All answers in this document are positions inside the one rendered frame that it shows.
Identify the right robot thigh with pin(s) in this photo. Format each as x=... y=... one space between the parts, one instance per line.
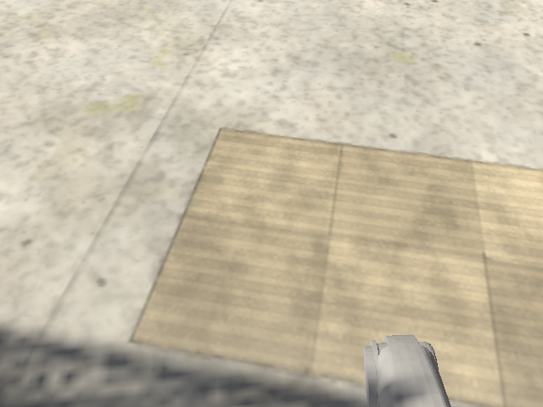
x=402 y=373

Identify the right robot shin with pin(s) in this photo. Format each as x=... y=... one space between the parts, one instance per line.
x=430 y=348

